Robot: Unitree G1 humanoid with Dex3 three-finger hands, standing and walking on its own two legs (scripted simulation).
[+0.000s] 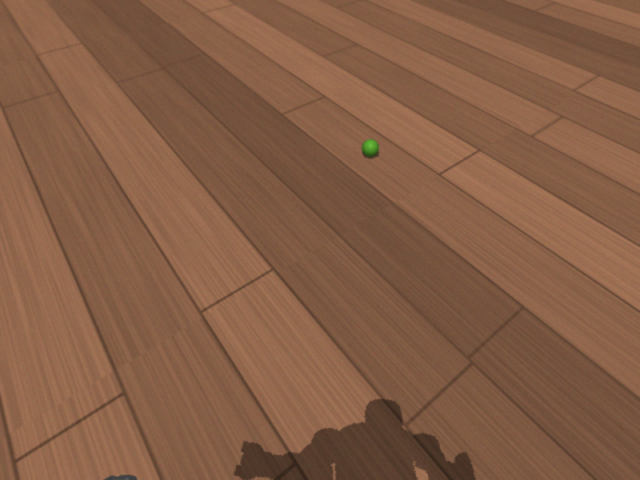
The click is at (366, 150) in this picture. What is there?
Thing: free ball
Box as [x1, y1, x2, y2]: [362, 139, 378, 156]
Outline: 369,139 363,143 362,151 366,155 371,156 377,152 378,145 374,140
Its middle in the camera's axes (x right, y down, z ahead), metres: +0.27 -0.44 +1.96
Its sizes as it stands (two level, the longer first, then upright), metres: 0.086 0.086 0.086
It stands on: the floor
